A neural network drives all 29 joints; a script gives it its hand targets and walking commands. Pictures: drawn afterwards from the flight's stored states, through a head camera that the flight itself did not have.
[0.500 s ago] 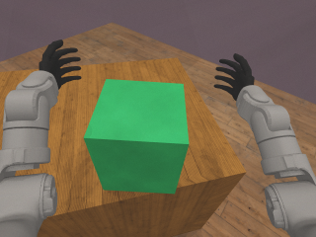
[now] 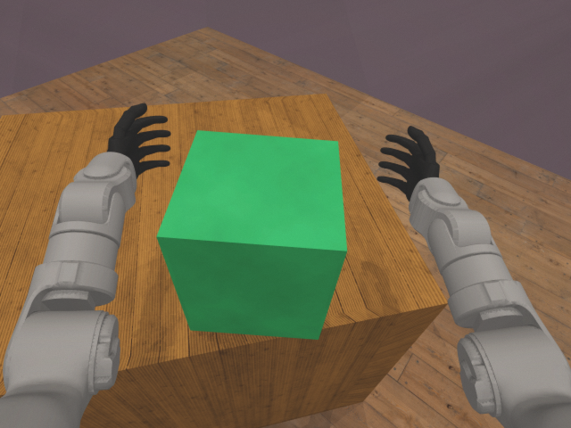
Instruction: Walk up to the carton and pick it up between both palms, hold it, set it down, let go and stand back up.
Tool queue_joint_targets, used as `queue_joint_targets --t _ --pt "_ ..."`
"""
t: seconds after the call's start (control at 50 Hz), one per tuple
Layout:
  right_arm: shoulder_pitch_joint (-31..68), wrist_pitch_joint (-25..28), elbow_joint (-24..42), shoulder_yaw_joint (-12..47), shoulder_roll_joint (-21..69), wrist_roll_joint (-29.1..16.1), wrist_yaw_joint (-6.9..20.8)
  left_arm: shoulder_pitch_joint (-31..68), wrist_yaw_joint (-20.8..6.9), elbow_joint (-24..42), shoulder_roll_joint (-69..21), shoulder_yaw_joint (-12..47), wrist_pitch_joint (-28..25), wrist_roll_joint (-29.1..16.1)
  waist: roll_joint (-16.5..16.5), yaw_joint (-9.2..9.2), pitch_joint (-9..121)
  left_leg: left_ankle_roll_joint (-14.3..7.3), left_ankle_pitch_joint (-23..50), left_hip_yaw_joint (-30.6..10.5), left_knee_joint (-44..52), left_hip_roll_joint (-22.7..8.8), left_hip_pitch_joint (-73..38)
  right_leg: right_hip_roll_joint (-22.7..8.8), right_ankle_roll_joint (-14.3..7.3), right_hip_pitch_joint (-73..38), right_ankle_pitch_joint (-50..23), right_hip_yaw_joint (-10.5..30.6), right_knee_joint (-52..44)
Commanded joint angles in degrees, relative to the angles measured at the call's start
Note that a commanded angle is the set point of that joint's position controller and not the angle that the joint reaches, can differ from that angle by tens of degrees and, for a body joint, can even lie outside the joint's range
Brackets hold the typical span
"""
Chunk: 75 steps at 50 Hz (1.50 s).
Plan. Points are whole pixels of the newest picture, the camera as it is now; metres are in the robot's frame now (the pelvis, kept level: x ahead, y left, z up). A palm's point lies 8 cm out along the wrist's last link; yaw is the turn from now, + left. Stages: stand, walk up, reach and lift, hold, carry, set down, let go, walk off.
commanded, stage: reach and lift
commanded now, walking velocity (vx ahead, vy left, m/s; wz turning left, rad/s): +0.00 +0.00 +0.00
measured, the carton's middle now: (260, 240) +0.38 +0.03 +0.04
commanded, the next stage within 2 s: none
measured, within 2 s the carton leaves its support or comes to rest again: neither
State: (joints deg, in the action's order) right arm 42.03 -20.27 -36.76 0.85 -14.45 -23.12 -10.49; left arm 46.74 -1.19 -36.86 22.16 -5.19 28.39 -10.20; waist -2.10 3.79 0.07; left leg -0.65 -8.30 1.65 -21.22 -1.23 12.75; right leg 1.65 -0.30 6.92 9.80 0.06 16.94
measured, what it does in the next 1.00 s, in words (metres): stands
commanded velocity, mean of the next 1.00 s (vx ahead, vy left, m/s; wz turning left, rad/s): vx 0.00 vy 0.00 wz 0.00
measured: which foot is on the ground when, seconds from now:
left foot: down 0.00-1.00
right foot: down 0.00-1.00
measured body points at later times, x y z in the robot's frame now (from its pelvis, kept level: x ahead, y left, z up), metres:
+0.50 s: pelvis +0.00 +0.00 +0.00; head +0.02 +0.02 +0.45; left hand +0.44 +0.19 +0.10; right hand +0.41 -0.18 +0.09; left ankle +0.03 +0.11 -0.75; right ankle -0.01 -0.12 -0.75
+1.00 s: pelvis +0.00 +0.00 +0.00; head +0.03 +0.03 +0.45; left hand +0.44 +0.17 +0.11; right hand +0.42 -0.14 +0.09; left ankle +0.03 +0.11 -0.75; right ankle -0.01 -0.12 -0.75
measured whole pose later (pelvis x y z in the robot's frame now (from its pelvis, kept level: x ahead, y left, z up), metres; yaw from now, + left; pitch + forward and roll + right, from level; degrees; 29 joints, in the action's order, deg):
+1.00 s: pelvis +0.00 +0.00 +0.00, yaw +0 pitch +4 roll -1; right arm 41.6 -3.4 -48.3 -2.9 -3.1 -11.4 -14.5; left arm 45.4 1.9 -48.2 10.4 -6.4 7.8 -3.1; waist -1.8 1.3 1.9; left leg -0.6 -8.8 1.0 -23.2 -1.1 18.8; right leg 1.6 -0.1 12.9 10.2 -0.5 18.7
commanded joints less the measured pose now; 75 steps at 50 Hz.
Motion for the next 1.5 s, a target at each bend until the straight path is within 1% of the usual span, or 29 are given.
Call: queue_joint_targets --t 0.0,0.02,0.04,0.14,0.16,0.18,0.24,0.28,0.36,0.4,0.44,0.48,0.58,0.64,0.74,0.8,0.86,0.94,1.04,1.08,1.12,1.22,1.24,1.28,1.3,1.32,1.34,1.4,1.48 --pt "27.2 4.6 8.3 -4.7 -5.6 3.7 0.8 28.3 1.8 5.3 5.9 1.2 -7.7 -2.1 6.9 0.16 25.2 0.5 5.6 -2.2 -0.2 -0.2 -19.2 0.4 0.8 9.7 -6.0 -2.2 -2.0" --pt "27.0 5.3 8.6 -4.8 -5.3 4.4 0.8 28.0 2.1 4.8 5.6 1.2 -8.9 -2.3 6.5 -0.09 27.1 0.5 6.1 -2.2 -0.5 -0.2 -19.6 0.4 0.9 9.7 -6.9 -2.2 -1.6" --pt "26.1 5.7 5.7 -4.8 -4.6 5.1 0.7 27.2 2.1 1.7 5.2 1.3 -10.0 -2.0 6.2 0.1 26.8 0.3 5.8 -2.3 -0.8 -0.2 -19.4 0.2 1.1 10.0 -6.7 -2.1 -1.5" --pt "23.4 8.8 0.6 -4.3 -2.3 7.7 -0.7 24.4 2.3 -5.0 3.8 -0.3 -15.1 0.2 4.5 -0.99 29.3 0.0 6.7 -1.9 -1.2 0.4 -17.7 0.1 1.9 7.8 -8.7 -1.7 -0.5" --pt "23.0 9.6 0.8 -4.4 -2.2 7.8 -1.1 24.5 2.4 -4.1 3.5 -0.5 -16.1 0.5 4.8 -1.04 30.4 0.3 8.5 -1.7 -1.5 0.5 -17.9 0.2 2.0 7.3 -10.1 -1.8 -0.4" --pt "22.3 10.2 -0.8 -4.0 -1.8 7.9 -1.3 23.6 2.3 -6.0 3.0 -0.8 -16.7 1.1 4.6 -1.1 29.7 0.5 9.7 -1.7 -1.9 0.6 -18.1 0.3 2.1 7.3 -10.8 -1.7 -0.3" --pt "20.6 12.2 -2.8 -3.3 -1.1 7.9 -2.0 22.4 1.9 -6.9 1.8 -1.2 -18.8 2.3 4.4 -1.23 29.0 1.1 13.2 -1.4 -2.5 0.6 -18.2 0.6 2.4 6.7 -13.0 -1.9 0.0" --pt "19.6 13.4 -5.1 -2.8 -0.4 8.3 -2.1 21.4 1.3 -9.4 0.9 -1.2 -20.1 3.1 4.2 -1.18 26.2 1.3 13.4 -1.5 -2.6 0.6 -17.5 0.6 2.5 7.3 -12.6 -1.9 -0.1" --pt "21.6 16.5 -3.7 -3.1 -0.1 8.7 -1.9 23.0 1.4 -10.3 0.0 0.1 -23.4 2.4 4.1 -1.41 26.8 1.6 13.2 -1.3 -3.2 0.4 -15.8 0.6 2.2 8.7 -10.6 -2.1 0.3" --pt "22.2 17.8 -2.2 -3.4 0.0 8.7 -1.9 24.1 1.7 -9.1 -0.4 1.1 -24.9 1.5 5.1 -1.13 29.2 2.2 14.7 -1.2 -4.1 0.3 -16.2 0.7 2.0 9.6 -11.2 -2.1 0.7" --pt "22.4 18.5 -1.9 -2.5 -0.1 8.3 -1.9 23.8 1.7 -9.2 -0.5 1.4 -25.5 1.0 4.8 -1.23 30.4 2.4 16.5 -1.3 -5.1 0.3 -16.9 0.7 2.1 9.7 -12.8 -2.0 1.1" --pt "21.7 18.8 -2.5 -1.6 -0.1 7.5 -2.0 23.1 1.6 -8.2 -0.8 1.1 -25.5 1.3 5.1 -1.19 32.0 2.6 19.0 -1.3 -5.8 0.4 -18.0 0.7 2.3 9.1 -15.4 -1.9 1.4" --pt "18.8 18.4 -5.4 0.3 0.5 5.9 -2.8 19.8 1.5 -7.1 -2.2 -0.3 -23.7 3.5 4.8 -1.46 29.4 2.4 19.9 -1.4 -5.2 0.6 -18.3 0.7 2.8 8.0 -17.2 -1.6 1.3" --pt "18.5 18.5 -4.4 0.1 0.9 5.8 -3.3 19.1 1.7 -4.4 -3.4 -0.7 -22.7 4.6 5.4 -1.27 28.8 2.6 20.7 -1.1 -4.9 0.7 -18.9 0.8 2.9 8.1 -17.4 -1.7 0.9" --pt "20.1 17.9 -3.1 -1.2 2.9 7.5 -3.7 20.4 1.9 -4.1 -5.5 0.2 -22.0 4.6 4.8 -1.0 27.0 2.1 16.1 -0.9 -3.8 0.5 -17.9 0.4 2.7 9.7 -12.9 -1.8 -0.2" --pt "20.9 18.1 -1.5 -2.1 3.9 8.6 -3.7 20.3 2.3 -3.5 -7.4 0.4 -22.5 4.8 4.5 -1.33 28.1 2.1 15.9 -1.1 -3.6 0.3 -18.1 0.6 2.6 10.0 -12.0 -2.1 -0.2" --pt "20.9 18.2 -2.2 -3.2 5.3 10.3 -3.8 20.4 2.8 -3.5 -9.2 -0.1 -22.7 6.0 4.6 -1.19 28.5 2.2 16.2 -0.9 -3.8 0.1 -19.0 0.7 2.3 10.5 -10.6 -2.3 -0.6" --pt "20.3 18.3 -4.6 -5.5 6.7 12.8 -4.0 20.2 3.2 -4.2 -12.1 -0.2 -22.1 8.0 4.9 -0.28 26.1 2.4 14.3 -1.2 -3.0 -0.4 -19.3 0.8 2.1 11.3 -8.0 -2.8 -1.1" --pt "20.7 19.0 -4.9 -7.4 7.4 14.7 -4.8 20.3 4.2 -2.4 -14.2 -0.6 -20.8 9.9 5.0 0.51 26.5 3.0 15.0 -0.8 -3.2 -0.6 -19.8 1.2 2.2 10.4 -9.1 -3.3 -1.1" --pt "20.4 19.4 -4.8 -7.9 7.5 15.0 -5.1 20.4 4.4 -1.3 -15.0 -0.4 -20.3 10.4 5.9 0.97 27.4 3.6 17.0 -0.7 -3.7 -0.6 -20.7 1.4 2.2 9.8 -11.0 -3.6 -0.9" --pt "20.0 19.7 -4.8 -7.7 7.8 14.8 -5.3 19.6 4.6 -0.5 -15.8 -0.4 -19.6 11.1 6.6 0.73 26.9 4.0 18.3 -0.7 -4.2 -0.6 -21.3 1.6 2.2 9.6 -11.7 -3.8 -0.8" --pt "21.0 19.7 -3.8 -6.8 8.8 14.4 -4.8 20.0 4.5 -0.3 -16.9 -0.2 -19.3 11.3 5.8 0.14 26.4 3.6 16.2 -0.6 -3.4 -0.6 -20.1 1.5 2.4 9.7 -9.8 -4.0 -1.0" --pt "21.3 19.8 -3.2 -6.5 8.9 14.4 -4.7 19.9 4.6 -0.6 -16.9 -0.3 -19.4 11.3 5.6 -0.35 26.5 3.4 16.1 -0.4 -3.4 -0.5 -19.8 1.4 2.4 9.7 -9.6 -3.9 -1.0" --pt "21.7 20.0 -2.9 -6.7 8.6 14.5 -4.5 20.3 4.9 -0.5 -17.1 -0.4 -19.5 11.5 6.3 -0.48 27.0 3.5 16.3 -0.5 -3.6 -0.6 -20.1 1.4 2.2 10.1 -9.5 -3.9 -0.9" --pt "21.8 20.5 1.1 -5.4 9.7 13.1 -4.0 19.3 5.6 5.4 -20.6 2.4 -19.8 10.7 7.7 -1.65 32.6 4.6 19.7 -0.6 -4.8 -0.2 -22.3 2.0 1.3 10.3 -7.3 -5.3 -1.1" --pt "21.1 20.3 -0.1 -4.7 9.0 12.6 -3.8 18.4 5.7 4.1 -19.6 2.0 -18.7 11.4 7.6 -1.19 30.8 4.6 20.7 -0.6 -5.1 -0.6 -23.8 2.1 1.1 10.8 -7.3 -5.2 -1.3" --pt "21.6 20.2 -0.2 -4.5 9.3 12.6 -3.7 17.9 5.5 3.4 -19.6 1.6 -18.1 11.5 6.3 -0.91 29.1 4.4 21.5 -0.6 -5.2 -0.6 -24.2 2.1 1.2 10.7 -7.7 -5.2 -1.5" --pt "20.7 19.5 -0.9 -5.1 10.2 13.7 -4.0 17.7 4.7 3.2 -20.2 0.8 -17.6 11.9 4.2 -0.56 25.4 3.1 17.9 -0.4 -3.7 -0.1 -21.5 1.3 2.0 9.0 -7.9 -4.5 -1.9" --pt "20.3 20.1 -0.6 -6.2 12.2 15.8 -3.6 17.9 3.9 3.5 -21.6 -0.1 -18.8 13.5 4.1 -0.46 24.7 2.7 17.1 -0.1 -2.9 0.2 -21.2 0.7 2.2 7.3 -8.9 -4.2 -2.0"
